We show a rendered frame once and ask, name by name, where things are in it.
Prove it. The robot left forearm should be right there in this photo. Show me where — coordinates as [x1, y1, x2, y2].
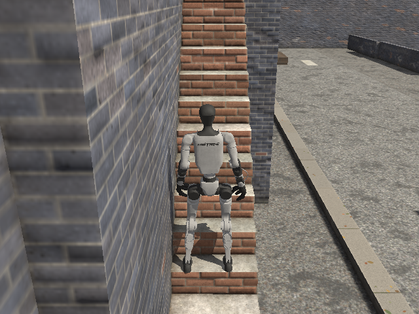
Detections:
[177, 160, 187, 186]

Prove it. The robot right forearm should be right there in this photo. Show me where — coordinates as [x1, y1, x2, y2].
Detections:
[232, 159, 245, 187]

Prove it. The right robot shin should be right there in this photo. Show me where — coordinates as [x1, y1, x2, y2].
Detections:
[223, 220, 232, 263]

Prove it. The humanoid robot head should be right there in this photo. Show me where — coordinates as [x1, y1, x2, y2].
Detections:
[197, 104, 219, 136]

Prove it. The right robot upper arm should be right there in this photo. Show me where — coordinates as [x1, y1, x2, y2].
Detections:
[222, 132, 239, 168]

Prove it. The left robot hand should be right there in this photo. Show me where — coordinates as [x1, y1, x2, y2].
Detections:
[176, 183, 189, 197]

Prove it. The left robot upper arm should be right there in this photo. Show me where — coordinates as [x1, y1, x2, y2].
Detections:
[180, 133, 194, 169]

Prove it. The right robot hand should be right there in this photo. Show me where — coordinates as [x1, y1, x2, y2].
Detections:
[232, 185, 247, 201]

